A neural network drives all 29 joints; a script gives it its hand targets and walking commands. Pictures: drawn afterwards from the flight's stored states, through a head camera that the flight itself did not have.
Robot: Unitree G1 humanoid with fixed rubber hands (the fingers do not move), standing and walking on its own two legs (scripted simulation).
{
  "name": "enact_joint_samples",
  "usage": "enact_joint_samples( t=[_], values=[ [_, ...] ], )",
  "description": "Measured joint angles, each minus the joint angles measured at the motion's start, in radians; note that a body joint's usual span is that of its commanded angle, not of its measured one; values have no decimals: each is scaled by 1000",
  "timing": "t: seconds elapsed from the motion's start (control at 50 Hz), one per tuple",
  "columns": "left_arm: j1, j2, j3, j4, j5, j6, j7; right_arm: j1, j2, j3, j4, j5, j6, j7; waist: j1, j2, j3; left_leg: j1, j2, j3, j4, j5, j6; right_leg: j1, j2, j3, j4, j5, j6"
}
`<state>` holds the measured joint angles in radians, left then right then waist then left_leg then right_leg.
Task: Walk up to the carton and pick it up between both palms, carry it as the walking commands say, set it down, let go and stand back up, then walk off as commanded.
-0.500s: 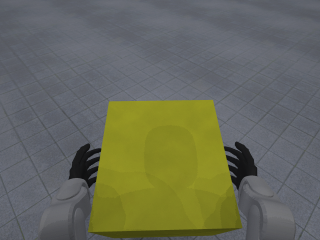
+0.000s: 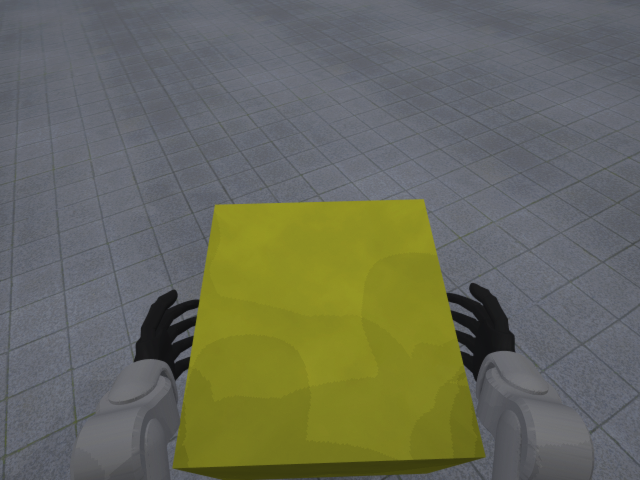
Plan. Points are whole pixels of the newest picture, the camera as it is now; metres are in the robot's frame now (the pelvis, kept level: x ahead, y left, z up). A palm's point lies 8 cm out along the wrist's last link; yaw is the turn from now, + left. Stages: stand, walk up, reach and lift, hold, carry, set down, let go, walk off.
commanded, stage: carry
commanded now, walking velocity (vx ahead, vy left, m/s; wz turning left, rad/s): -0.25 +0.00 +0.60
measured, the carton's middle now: (323, 342) +0.29 -0.01 +0.03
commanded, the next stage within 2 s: none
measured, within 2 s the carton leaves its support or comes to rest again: neither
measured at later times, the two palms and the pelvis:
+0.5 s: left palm out of the picture +0.03 +0.24 +0.10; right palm (418, 449) +0.14 -0.09 +0.10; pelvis -0.13 +0.00 +0.00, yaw +19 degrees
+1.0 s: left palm out of the picture -0.22 +0.24 +0.07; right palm out of the picture +0.00 -0.03 +0.08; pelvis -0.29 -0.05 -0.01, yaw +38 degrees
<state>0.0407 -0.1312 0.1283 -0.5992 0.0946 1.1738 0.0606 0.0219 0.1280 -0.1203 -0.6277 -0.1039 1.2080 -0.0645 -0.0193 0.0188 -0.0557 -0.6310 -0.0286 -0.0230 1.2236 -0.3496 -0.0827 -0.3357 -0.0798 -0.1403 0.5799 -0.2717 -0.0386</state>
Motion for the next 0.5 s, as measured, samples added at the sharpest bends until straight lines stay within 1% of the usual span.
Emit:
enact_joint_samples(
  t=[0.04, 0.08, 0.12, 0.14, 0.16, 0.18, 0.2, 0.22, 0.24, 0.28, 0.32, 0.34, 0.38, 0.44, 0.5],
  values=[
    [-10, 1, 5, -7, 4, 3, -2, -17, -1, 2, 0, 2, 3, -3, -3, -6, -6, 68, 24, 31, -76, -34, -2, -25, -23, -20, 20, -1, 3],
    [-21, 2, 5, -7, 8, 6, -2, -28, -2, -1, -1, 2, 6, -6, -3, -14, -10, 147, 41, 65, -216, -81, 4, -50, -48, -43, 39, 1, 8],
    [-29, 3, 1, -5, 11, 9, 0, -33, -2, -6, -1, 3, 8, -7, 0, -24, -9, 224, 45, 96, -375, -108, 14, -78, -75, -69, 60, 5, 16],
    [-30, 3, -1, -4, 14, 11, 1, -33, -2, -7, 1, 4, 7, -7, 1, -30, -8, 266, 43, 109, -475, -72, 19, -93, -89, -81, 74, 5, 23],
    [-29, 3, -3, -5, 16, 12, 1, -33, -1, -8, 0, 5, 7, -7, 2, -30, -9, 307, 44, 114, -581, -1, 24, -111, -100, -96, 95, 3, 31],
    [-30, 7, -2, -3, 16, 12, 2, -31, -1, -3, 9, 4, 1, -7, 3, -46, -6, 313, 28, 114, -624, 19, 60, -134, -124, -101, 125, -3, 43],
    [-24, 10, 2, 5, 14, 12, 4, -25, 0, 4, 26, 2, -7, -7, 6, -58, -3, 290, 16, 106, -611, 23, 85, -163, -125, -77, 177, -89, 75],
    [-15, 9, 5, 10, 12, 16, 6, -18, 0, 9, 40, 1, -11, -7, 11, -60, 3, 274, 11, 94, -602, 27, 100, -195, -106, -33, 258, -186, 106],
    [-7, 3, 7, 12, 12, 20, 8, -10, 0, 11, 48, -1, -12, -6, 18, -59, 9, 265, 8, 81, -607, 38, 109, -225, -84, 8, 349, -243, 126],
    [4, -1, 1, 5, 9, 27, 13, 11, 2, 10, 45, -2, -18, -1, 31, -58, 19, 260, 2, 55, -640, 76, 113, -264, -52, 61, 499, -252, 142],
    [7, 0, -7, -9, 5, 28, 17, 26, 4, 7, 29, -2, -28, 4, 39, -53, 21, 252, -5, 30, -674, 119, 115, -276, -35, 87, 581, -215, 142],
    [6, 1, -11, -15, 3, 26, 18, 31, 5, 6, 21, -3, -34, 6, 42, -48, 18, 245, -8, 18, -687, 137, 114, -270, -28, 96, 588, -203, 139],
    [2, 1, -17, -24, 1, 19, 21, 35, 5, 5, 8, -6, -45, 10, 45, -37, 6, 230, -9, -4, -712, 171, 112, -240, -10, 109, 541, -203, 132],
    [-8, 2, -21, -24, 0, 14, 23, 32, 4, 4, 0, -14, -50, 14, 41, -17, -17, 205, -8, -34, -751, 224, 106, -164, 24, 118, 385, -218, 120],
    [-17, 3, -20, -18, -2, 15, 25, 27, 3, 4, -3, -20, -43, 13, 29, 3, -35, 184, -11, -63, -795, 281, 92, -66, 57, 114, 194, -211, 108]
  ],
)
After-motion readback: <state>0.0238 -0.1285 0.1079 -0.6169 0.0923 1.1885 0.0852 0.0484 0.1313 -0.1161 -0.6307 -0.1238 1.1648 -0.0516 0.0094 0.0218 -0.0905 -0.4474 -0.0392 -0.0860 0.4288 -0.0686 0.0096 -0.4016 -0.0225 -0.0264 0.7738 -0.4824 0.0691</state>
